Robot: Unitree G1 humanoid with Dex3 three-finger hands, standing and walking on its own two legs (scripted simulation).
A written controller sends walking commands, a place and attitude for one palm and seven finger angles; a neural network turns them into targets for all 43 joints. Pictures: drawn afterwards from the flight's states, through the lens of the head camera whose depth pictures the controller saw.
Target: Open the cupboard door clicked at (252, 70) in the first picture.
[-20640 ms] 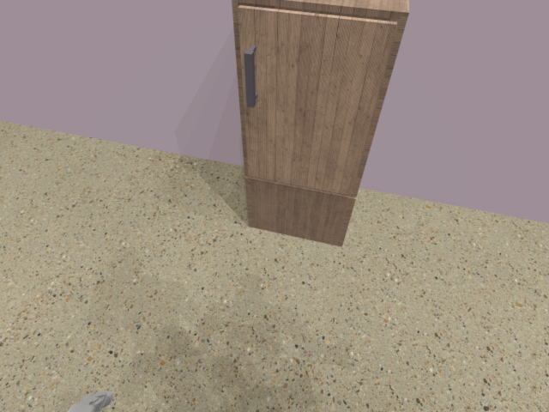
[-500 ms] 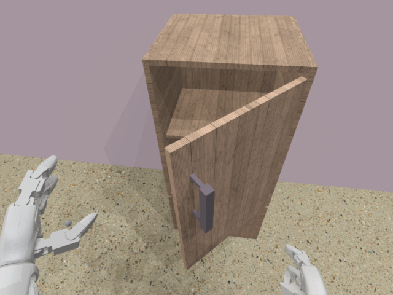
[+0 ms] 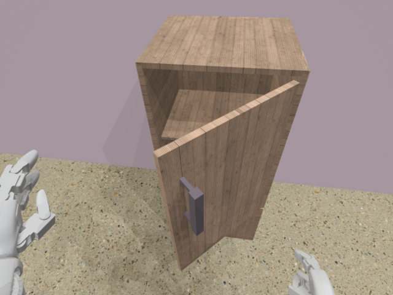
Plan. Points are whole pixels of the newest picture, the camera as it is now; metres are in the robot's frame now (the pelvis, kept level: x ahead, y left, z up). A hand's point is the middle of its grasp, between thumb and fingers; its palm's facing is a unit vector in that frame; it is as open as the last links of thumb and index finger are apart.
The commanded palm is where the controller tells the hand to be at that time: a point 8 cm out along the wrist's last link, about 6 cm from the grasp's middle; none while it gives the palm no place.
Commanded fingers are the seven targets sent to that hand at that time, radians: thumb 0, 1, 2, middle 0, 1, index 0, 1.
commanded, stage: draw the hand back to the body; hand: left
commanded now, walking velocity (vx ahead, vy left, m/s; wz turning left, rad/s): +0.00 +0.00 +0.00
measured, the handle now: (191, 206) +0.31 +0.06 +0.00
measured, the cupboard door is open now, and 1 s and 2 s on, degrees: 45 45 45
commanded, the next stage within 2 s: step back with the hand held close in 0.08 s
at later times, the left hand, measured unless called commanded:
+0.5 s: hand (47, 229) +0.17 +0.25 +0.14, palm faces +0.34 -0.80 -0.49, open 7.4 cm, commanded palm +0.11 +0.30 +0.17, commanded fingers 0.00 0.90 0.90 -0.20 -0.30 -0.20 -0.30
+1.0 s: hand out of the picture +0.07 +0.30 +0.16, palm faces +0.46 -0.74 -0.49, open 7.4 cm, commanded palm +0.00 +0.33 +0.17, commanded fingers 0.00 0.90 0.90 -0.20 -0.30 -0.20 -0.30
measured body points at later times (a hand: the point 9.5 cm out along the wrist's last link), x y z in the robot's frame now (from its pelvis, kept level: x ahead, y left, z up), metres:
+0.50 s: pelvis -0.03 +0.00 +0.00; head -0.01 -0.01 +0.45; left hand +0.14 +0.29 +0.17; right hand +0.16 -0.25 -0.09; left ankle +0.00 +0.11 -0.74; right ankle -0.04 -0.10 -0.74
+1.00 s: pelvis -0.11 +0.02 -0.01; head -0.09 +0.04 +0.43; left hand +0.04 +0.34 +0.18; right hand +0.07 -0.20 -0.09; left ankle +0.00 +0.11 -0.74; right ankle -0.05 -0.09 -0.74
